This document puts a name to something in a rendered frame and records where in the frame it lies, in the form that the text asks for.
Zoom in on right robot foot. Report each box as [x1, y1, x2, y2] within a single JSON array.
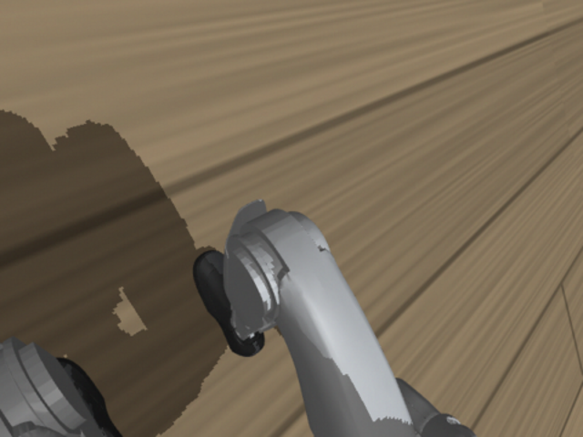
[[193, 250, 264, 357]]

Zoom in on left robot foot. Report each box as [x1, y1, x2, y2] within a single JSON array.
[[57, 358, 123, 437]]

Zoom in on right robot hand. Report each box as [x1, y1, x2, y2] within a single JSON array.
[[395, 378, 441, 437]]

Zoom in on right robot arm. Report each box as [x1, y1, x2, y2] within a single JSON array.
[[421, 413, 477, 437]]

